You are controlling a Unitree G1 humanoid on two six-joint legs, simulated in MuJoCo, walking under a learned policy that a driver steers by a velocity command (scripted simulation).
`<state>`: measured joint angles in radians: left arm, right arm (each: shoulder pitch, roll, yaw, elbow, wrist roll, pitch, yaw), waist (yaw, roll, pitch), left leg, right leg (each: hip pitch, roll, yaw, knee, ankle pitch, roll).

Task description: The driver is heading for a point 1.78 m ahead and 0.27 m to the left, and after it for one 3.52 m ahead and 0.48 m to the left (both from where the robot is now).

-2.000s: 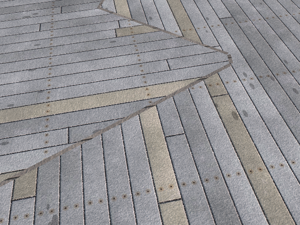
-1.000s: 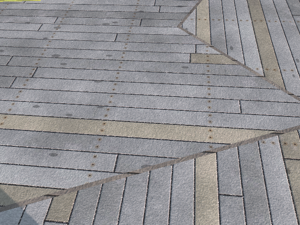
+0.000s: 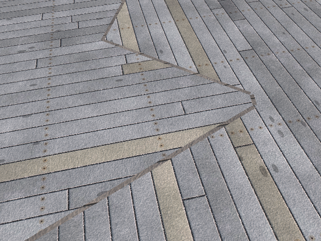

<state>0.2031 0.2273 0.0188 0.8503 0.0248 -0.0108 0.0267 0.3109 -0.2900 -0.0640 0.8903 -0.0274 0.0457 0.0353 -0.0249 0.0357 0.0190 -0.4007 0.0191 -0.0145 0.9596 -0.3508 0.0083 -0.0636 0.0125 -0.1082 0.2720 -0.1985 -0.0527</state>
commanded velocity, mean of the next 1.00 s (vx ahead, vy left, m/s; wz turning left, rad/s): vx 0.13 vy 0.00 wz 0.27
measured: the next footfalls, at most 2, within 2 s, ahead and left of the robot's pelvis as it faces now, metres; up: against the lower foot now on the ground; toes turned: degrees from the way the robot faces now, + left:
left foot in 0.30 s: +0.17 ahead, +0.17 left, +0.00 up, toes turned +13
right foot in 0.94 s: +0.24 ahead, +0.01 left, +0.00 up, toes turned +18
